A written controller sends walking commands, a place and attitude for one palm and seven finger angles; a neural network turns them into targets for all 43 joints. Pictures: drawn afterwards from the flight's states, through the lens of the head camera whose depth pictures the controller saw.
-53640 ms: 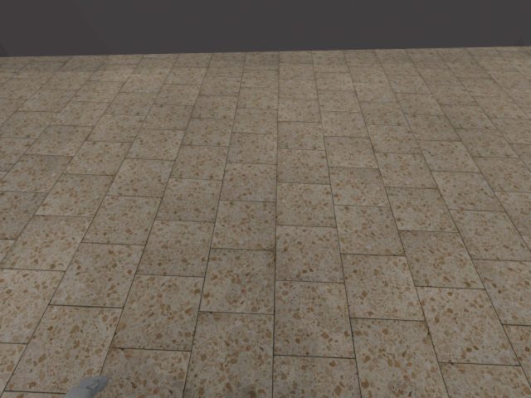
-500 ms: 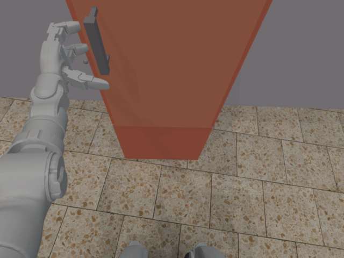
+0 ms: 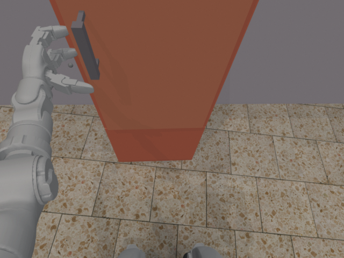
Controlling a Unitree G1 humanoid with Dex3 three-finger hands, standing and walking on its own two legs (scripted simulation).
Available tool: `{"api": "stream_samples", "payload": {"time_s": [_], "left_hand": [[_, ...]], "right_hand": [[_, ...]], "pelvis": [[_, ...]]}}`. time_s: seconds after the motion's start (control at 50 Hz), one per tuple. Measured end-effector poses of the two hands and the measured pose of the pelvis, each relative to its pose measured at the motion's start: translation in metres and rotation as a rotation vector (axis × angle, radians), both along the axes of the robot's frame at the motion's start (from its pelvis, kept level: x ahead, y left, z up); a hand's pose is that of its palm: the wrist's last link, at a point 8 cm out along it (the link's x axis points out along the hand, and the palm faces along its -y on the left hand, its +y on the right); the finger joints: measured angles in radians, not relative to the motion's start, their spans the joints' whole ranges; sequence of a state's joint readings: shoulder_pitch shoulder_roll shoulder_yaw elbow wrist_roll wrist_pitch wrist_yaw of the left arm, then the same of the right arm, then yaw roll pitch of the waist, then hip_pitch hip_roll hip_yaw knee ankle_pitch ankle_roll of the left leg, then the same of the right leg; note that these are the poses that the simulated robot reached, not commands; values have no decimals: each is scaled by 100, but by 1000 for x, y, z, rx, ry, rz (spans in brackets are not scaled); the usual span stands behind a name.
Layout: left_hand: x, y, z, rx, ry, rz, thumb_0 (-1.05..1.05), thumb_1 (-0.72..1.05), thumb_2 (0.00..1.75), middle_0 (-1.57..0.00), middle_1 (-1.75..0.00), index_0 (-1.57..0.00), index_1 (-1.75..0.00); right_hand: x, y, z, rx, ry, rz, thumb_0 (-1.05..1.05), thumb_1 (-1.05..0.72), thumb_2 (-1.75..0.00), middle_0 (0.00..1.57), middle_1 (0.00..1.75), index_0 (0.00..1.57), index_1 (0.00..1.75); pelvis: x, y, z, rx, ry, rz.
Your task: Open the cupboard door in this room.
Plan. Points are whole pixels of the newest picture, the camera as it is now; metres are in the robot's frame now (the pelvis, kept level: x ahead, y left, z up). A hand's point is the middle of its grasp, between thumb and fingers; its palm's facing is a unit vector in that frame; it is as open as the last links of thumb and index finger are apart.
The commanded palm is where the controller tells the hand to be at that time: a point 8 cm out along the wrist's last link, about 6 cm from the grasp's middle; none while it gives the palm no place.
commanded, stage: move the hooked fingers beside the handle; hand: left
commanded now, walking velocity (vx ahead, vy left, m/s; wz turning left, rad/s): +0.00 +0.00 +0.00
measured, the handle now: (88, 47) +0.56 +0.16 +0.13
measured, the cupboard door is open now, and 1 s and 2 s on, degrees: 1 1 1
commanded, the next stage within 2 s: slide the fingers in behind the handle in 1.66 s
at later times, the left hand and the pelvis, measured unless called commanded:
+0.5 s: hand (67, 63) +0.52 +0.20 +0.12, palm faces +0.01 -1.00 -0.01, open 14.3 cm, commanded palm +0.50 +0.24 +0.12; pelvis +0.00 +0.00 +0.00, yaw -1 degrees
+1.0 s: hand (58, 63) +0.51 +0.21 +0.13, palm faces -0.03 -1.00 -0.02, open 14.0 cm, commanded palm +0.49 +0.25 +0.12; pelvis -0.01 +0.00 +0.00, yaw -2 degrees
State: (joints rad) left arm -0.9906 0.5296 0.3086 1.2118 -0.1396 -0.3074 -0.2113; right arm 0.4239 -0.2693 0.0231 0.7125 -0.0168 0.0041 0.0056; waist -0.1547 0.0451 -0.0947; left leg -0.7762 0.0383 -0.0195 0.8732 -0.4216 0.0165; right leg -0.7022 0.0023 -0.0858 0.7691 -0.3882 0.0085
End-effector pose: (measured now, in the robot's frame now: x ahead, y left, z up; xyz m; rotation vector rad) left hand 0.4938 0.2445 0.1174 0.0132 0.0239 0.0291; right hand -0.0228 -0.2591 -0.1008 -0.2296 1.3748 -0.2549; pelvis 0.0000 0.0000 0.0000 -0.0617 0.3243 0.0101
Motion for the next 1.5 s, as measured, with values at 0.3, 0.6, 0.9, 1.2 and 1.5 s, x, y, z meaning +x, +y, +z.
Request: {"api": "stream_samples", "payload": {"time_s": [0.3, 0.6, 0.9, 1.2, 1.5], "left_hand": [[6, 6, 0, -1, 0, -16, -1, -50, 30, -23, -118, -22, -117], [7, 8, 1, -1, 7, -24, -1, -49, 30, -25, -118, -24, -118], [0, 25, 7, 19, 1, -32, -1, -49, 30, -29, -119, -29, -119], [-1, 12, 2, 6, 9, -39, -1, -50, 30, -30, -120, -30, -120], [5, 23, 5, 23, 23, -38, -1, -49, 30, -30, -120, -30, -120]], "right_hand": [[-8, 3, 1, -17, 8, -18, 0, -91, -90, 20, 30, 21, 30], [-20, -1, 4, -29, 22, -49, 0, -91, -90, 20, 30, 21, 30], [-18, -5, 7, -48, -2, -60, 0, -91, -90, 20, 30, 21, 30], [-17, -6, 6, -55, -27, -49, 0, -91, -90, 20, 30, 21, 30], [-38, -2, 7, -52, 31, -70, 0, -91, -90, 20, 30, 21, 30]], "pelvis": [[-4, 2, -2, -2, 10, -10], [-4, 0, -2, -2, 11, -24], [-7, -2, -1, -1, 4, -34], [-14, -1, -3, 0, 3, -33], [-14, -1, -4, -1, 17, -38]]}}
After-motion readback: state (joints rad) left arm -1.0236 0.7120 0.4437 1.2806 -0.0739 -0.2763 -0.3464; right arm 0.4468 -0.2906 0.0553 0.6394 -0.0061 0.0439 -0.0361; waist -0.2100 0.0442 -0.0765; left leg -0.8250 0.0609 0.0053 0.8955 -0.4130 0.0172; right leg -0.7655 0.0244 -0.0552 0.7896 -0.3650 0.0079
